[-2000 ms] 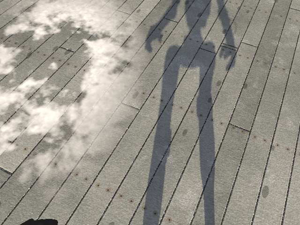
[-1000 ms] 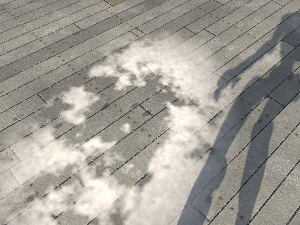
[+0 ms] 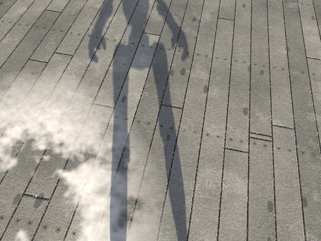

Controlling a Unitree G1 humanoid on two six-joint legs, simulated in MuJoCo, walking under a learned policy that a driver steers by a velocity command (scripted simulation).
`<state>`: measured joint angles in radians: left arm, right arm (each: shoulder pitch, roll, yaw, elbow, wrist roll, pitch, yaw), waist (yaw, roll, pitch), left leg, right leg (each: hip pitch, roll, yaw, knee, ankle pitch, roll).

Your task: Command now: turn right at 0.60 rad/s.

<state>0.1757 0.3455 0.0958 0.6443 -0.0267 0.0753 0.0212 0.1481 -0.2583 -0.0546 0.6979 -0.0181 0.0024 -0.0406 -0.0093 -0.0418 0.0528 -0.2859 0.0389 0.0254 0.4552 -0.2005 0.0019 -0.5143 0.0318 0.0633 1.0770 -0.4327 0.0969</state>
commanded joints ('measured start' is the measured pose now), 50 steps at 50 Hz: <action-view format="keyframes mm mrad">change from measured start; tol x16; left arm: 1 -45 34 2 -104 3 -13 -9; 11 103 251 66 -110 41 -29 -18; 50 -132 3 -29 -116 4 -126 -53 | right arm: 1 -8 -190 -56 -55 2 2 -7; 26 -86 -127 -47 -65 24 -15 24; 50 198 -227 -59 27 47 -75 41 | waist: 1 -24 237 -149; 8 25 224 -142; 11 40 -287 -127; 14 23 -85 -120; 31 -18 -109 -158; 34 -19 302 -91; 50 -73 185 24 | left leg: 1 211 235 -134 -105 409 215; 8 126 255 -47 -11 268 145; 11 -400 -28 52 554 -469 -79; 13 -400 1 -95 725 -387 -58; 29 -107 -87 -113 181 -175 -67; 32 171 -32 -116 -88 -2 -6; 34 246 326 -619 -251 -352 208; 35 194 348 -629 -272 -457 241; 50 156 221 -129 -302 -39 186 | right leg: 1 -15 -43 -44 -132 13 5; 9 370 -12 -105 -660 301 -135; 11 499 -417 481 -731 748 -423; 18 386 -217 245 -724 623 -322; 29 354 -189 453 -668 512 -317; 32 189 -87 421 -611 82 -234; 34 -192 111 136 -186 -193 -140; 40 -275 -40 52 71 153 -53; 50 1 -72 -85 -429 213 -75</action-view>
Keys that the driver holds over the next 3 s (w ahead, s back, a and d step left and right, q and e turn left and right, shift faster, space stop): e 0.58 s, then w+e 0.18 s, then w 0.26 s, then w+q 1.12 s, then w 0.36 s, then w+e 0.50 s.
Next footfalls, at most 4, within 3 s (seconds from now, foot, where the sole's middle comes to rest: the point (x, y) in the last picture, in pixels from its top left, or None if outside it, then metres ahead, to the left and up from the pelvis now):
0.18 right None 0.03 -0.14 -0.78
0.64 left None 0.09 0.07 -0.78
1.10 right None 0.11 -0.28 -0.78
1.60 left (211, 227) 0.50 -0.23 -0.78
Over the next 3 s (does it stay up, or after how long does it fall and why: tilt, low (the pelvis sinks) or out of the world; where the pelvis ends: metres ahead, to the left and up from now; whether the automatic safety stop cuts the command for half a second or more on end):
stays up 1.04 -0.28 -0.01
